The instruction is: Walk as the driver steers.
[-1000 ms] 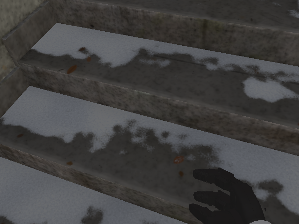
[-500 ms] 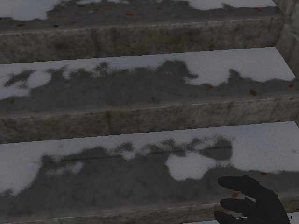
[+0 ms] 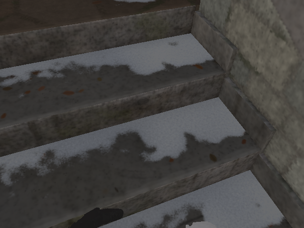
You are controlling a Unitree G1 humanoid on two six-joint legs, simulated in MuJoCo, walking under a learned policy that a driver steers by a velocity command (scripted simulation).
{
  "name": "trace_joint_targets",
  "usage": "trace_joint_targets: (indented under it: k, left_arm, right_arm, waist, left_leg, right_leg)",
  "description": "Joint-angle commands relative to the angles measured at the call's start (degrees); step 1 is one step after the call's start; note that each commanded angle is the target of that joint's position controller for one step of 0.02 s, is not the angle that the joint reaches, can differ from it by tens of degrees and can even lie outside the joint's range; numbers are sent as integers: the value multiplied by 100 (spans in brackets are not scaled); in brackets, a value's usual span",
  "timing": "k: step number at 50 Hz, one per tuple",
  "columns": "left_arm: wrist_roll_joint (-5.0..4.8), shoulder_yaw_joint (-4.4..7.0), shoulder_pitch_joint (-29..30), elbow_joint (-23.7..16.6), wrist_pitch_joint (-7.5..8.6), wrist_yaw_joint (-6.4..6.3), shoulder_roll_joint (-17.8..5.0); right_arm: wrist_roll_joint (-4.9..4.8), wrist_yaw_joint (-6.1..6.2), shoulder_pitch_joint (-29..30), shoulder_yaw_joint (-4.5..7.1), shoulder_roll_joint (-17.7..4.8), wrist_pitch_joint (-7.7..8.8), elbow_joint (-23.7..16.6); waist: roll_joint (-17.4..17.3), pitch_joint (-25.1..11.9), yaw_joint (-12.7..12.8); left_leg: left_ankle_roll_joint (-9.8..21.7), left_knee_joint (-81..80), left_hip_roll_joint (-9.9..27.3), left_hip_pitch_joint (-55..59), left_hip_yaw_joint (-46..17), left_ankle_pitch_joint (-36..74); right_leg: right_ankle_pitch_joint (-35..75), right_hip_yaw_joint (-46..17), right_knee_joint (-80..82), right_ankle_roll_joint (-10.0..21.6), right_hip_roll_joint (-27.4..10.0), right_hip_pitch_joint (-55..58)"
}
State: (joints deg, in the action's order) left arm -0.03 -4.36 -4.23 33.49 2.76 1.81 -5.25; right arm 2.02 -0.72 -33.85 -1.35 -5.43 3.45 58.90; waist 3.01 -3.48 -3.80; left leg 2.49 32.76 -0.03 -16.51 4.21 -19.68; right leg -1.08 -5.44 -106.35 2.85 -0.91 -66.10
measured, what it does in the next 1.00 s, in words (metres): climbs, turning left: right foot 0.15 m higher, then left foot 0.15 m higher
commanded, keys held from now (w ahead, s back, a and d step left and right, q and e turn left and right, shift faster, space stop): w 0.20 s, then w+q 0.80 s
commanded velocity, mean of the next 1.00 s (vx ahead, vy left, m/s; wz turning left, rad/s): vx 0.50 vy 0.00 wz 0.31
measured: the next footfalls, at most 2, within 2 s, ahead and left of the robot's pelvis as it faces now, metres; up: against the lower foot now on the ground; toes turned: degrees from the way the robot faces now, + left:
right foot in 0.26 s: +0.38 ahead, -0.16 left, +0.15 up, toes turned -8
left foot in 0.80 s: +0.64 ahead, +0.10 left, +0.30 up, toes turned +21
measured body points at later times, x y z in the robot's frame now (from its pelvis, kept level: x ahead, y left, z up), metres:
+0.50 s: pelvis +0.31 -0.06 +0.14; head +0.29 -0.07 +0.59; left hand +0.31 +0.19 +0.00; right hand +0.49 -0.29 +0.04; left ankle +0.32 +0.10 -0.33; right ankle +0.34 -0.15 -0.58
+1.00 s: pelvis +0.59 +0.05 +0.28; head +0.57 +0.06 +0.73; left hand +0.69 +0.34 +0.20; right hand +0.71 -0.17 +0.15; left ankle +0.60 +0.09 -0.43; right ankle +0.59 -0.13 -0.17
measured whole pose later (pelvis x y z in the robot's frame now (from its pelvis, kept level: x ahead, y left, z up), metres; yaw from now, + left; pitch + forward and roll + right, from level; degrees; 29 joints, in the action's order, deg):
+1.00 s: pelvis +0.59 +0.05 +0.28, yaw +22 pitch +3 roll -2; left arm 0.9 0.4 -6.1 40.0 7.5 2.1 -11.9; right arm 1.3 -2.3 -21.9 1.3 -12.7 1.7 51.2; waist 0.5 -5.5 -0.1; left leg 8.2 43.1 -6.3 -26.3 2.8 -19.9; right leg -6.7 -5.4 -113.2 7.2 -2.2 -46.9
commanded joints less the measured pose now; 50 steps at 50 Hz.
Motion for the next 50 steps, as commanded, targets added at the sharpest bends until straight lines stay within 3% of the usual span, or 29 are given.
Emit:
trace_joint_targets:
  k: [1, 4, 6, 8, 9, 10, 12, 13, 14, 15, 16, 18, 19, 20, 22, 25, 28, 32, 33, 35, 38, 40, 41, 42, 43, 44, 46, 48, 50]
  left_arm:
    - [-68, -18, 498, -371, -10, -142, -52]
    - [-217, -165, 1494, -755, 106, -57, 181]
    - [-145, -293, 2330, -1212, 224, 109, 251]
    - [-78, -464, 2648, -1615, 294, 311, 411]
    - [-87, -525, 2962, -1786, 313, 361, 521]
    - [-161, -365, 2561, -1550, 322, 351, 221]
    - [-107, 108, 741, -1086, 368, 251, -666]
    - [-180, 365, -188, -794, 264, 133, -1116]
    - [-8, 548, -1379, -444, 211, 63, -1511]
    - [265, 813, -2216, 172, 177, 24, -2135]
    - [331, 727, -2557, 345, 78, -186, -1847]
    - [60, 469, -1753, 1071, 96, -156, -967]
    - [100, 377, -1384, 1414, 156, -93, -479]
    - [236, 246, -1078, 1537, 210, -31, -16]
    - [281, 268, -912, 1856, 177, 23, 136]
    - [476, 171, -703, 1886, 126, 7, -111]
    - [396, 74, -1111, 2101, 3, -129, -298]
    - [306, 249, -2254, 2327, -40, -433, -910]
    - [259, 400, -2245, 2308, -28, -528, -1349]
    - [83, 483, -2706, 2409, -59, -671, -1365]
    - [96, 540, -2461, 2311, -53, -564, -1674]
    - [109, 665, -1808, 1881, -4, -427, -2113]
    - [101, 584, -1619, 1455, 159, -356, -1842]
    - [139, 428, -1413, 1138, 354, -127, -993]
    - [-17, 588, -1283, 1143, 566, 44, -1122]
    - [-188, 626, -911, 994, 601, 94, -992]
    - [115, 529, -117, 486, 577, -42, -691]
    - [163, 279, -584, 327, 500, 76, -116]
    - [67, 208, -935, 538, 487, 124, -89]
  right_arm:
    - [-36, 166, -175, 70, -746, 154, -275]
    - [-58, 335, -1085, 66, -613, -62, 9]
    - [-107, 432, -1250, 58, -527, -163, 60]
    - [-182, 530, -984, 74, -610, -270, 22]
    - [-382, 536, -925, 105, -647, -299, 75]
    - [-278, 455, -759, 49, -728, -242, 68]
    - [-116, 236, -665, 187, -1620, -58, 67]
    - [-69, 228, -446, 256, -1829, -28, 99]
    - [11, 271, 90, 342, -1951, 63, -92]
    - [-116, 150, -265, 212, -940, 246, -294]
    - [-91, -67, 9, 307, -900, 463, -141]
    - [-377, -223, 1509, 292, -350, 432, -1070]
    - [-370, -128, 2006, 252, -305, 332, -1394]
    - [-262, -135, 1941, 137, -132, 189, -1584]
    - [-404, -148, 1598, -90, 323, -11, -1631]
    - [-394, 28, 1540, -147, 96, -273, -1532]
    - [-304, 58, 2217, -230, 57, -294, -1893]
    - [-294, -31, 3670, -216, -413, -238, -2586]
    - [-283, -128, 4012, -332, -270, -210, -2785]
    - [-293, -248, 4414, -333, -277, -220, -2861]
    - [-296, -318, 4112, -174, -299, -109, -2761]
    - [-229, -324, 2398, 270, -1230, -143, -2303]
    - [-135, -281, 1593, 564, -2044, -273, -2161]
    - [-212, -119, 1317, 688, -2498, -389, -1972]
    - [-85, 27, 1217, 566, -2085, -311, -1914]
    - [-62, 34, 1142, 430, -1561, -225, -1595]
    - [-177, -128, 1772, 238, -789, -27, -1395]
    - [-49, -204, 1330, 144, -489, -50, -941]
    - [-26, -190, 1151, 153, -440, -122, -885]
  waist:
    - [-1010, 321, 21]
    - [-1014, 731, -452]
    - [-848, 931, -630]
    - [-600, 879, -460]
    - [-730, 922, -394]
    - [-584, 495, -119]
    - [-2017, -454, 783]
    - [-2392, -821, 1399]
    - [-2271, -1532, 1950]
    - [813, -2749, 1570]
    - [1084, -3224, 1647]
    - [329, -894, 935]
    - [-232, -60, 625]
    - [-345, 255, 206]
    - [-172, 428, -310]
    - [101, 569, -502]
    - [297, 718, -330]
    - [194, 700, 253]
    - [299, 608, 234]
    - [-36, 862, 551]
    - [434, 134, 97]
    - [1210, -948, -751]
    - [158, -1460, -940]
    - [-2106, -2207, -452]
    - [-1655, -2284, -267]
    - [-1038, -1162, -111]
    - [42, 355, 425]
    - [-473, 40, 682]
    - [-189, -39, 712]
  left_leg:
    - [1073, -1540, 1420, 792, -1828, 678]
    - [928, -1692, 1818, 2567, -2187, 650]
    - [795, -2081, 1639, 2416, -1980, 339]
    - [877, -3178, 1558, 1060, -1517, 1060]
    - [827, -3703, 1563, 240, -1238, 1932]
    - [817, -3455, 1286, 83, -703, 4283]
    - [787, -1838, 1421, 1479, -581, 9654]
    - [637, -837, 1508, 2016, -694, 10178]
    - [615, 589, 1378, 1032, -970, 9154]
    - [312, 3124, 119, -1285, -1177, 4417]
    - [215, 5670, -447, -1666, -2079, 1159]
    - [294, 7867, -86, -3257, -1720, 1187]
    - [466, 8226, 131, -3708, -1436, 1435]
    - [713, 8627, 251, -3758, -1488, 1652]
    - [890, 8703, 238, -4286, -1617, 1681]
    - [572, 8646, 18, -4447, -1033, 2180]
    - [389, 9130, -39, -5479, -809, 2165]
    - [81, 7684, 349, -6238, -542, 1624]
    - [85, 6883, 757, -5853, -238, 984]
    - [102, 5873, 905, -5621, 73, 313]
    - [755, 4755, -30, -2812, 1294, -617]
    - [1254, 2819, -647, -941, 640, -634]
    - [1778, 1722, 119, 1063, -1492, -23]
    - [2175, -1128, 1116, 2337, -5185, -2304]
    - [1759, -2210, 1461, 2259, -6563, -2884]
    - [1286, -2158, 1456, 1442, -6008, -2527]
    - [755, -1320, 1007, -537, -3880, -836]
    - [570, -944, 441, -125, -2819, 304]
    - [246, -662, 426, 130, -2259, 798]
  right_leg:
    - [-188, 402, -764, -310, -357, -1287]
    - [-1305, 297, -1121, -325, -729, -3290]
    - [-1311, 856, -44, -412, -939, -3210]
    - [-916, 1389, 1550, -360, -1022, -1115]
    - [-1399, 1440, 2925, -178, -996, 657]
    - [-1290, 2204, 3361, -28, -429, 2256]
    - [-1992, 2085, 3945, 399, 377, 3807]
    - [-2181, 1350, 4801, 623, 311, 4374]
    - [-1859, -22, 5157, 895, -284, 6053]
    - [-2339, -3530, 7393, 1816, -1951, 8266]
    - [-2330, -5412, 8976, 1782, -2521, 8149]
    - [-3150, -3455, 8883, 1006, -2384, 6072]
    - [-2513, -2138, 8535, 723, -2211, 5136]
    - [-1668, -1057, 8413, 347, -1885, 4514]
    - [-1135, 268, 8369, -22, -1517, 4279]
    - [-597, 1405, 8728, 13, -1400, 3611]
    - [-606, 1498, 8929, 56, -1424, 3998]
    - [-931, 1529, 9449, 112, -1550, 5434]
    - [-910, 1569, 10120, 267, -1796, 5572]
    - [-484, 1734, 10401, 285, -1783, 6352]
    - [6824, 2380, 9159, 449, -1770, 6415]
    - [9001, 2094, 7064, 415, -1602, 6857]
    - [6624, 1763, 5276, 21, -1290, 4996]
    - [-878, 909, 3306, -354, 229, 3177]
    - [-1063, -465, 1369, -220, 418, 2715]
    - [-927, -451, 504, -65, 270, 2046]
    - [-801, -150, -183, 308, -160, 1432]
    - [-629, -13, -1603, 602, -133, 694]
    - [-283, 56, -1825, 593, -220, -138]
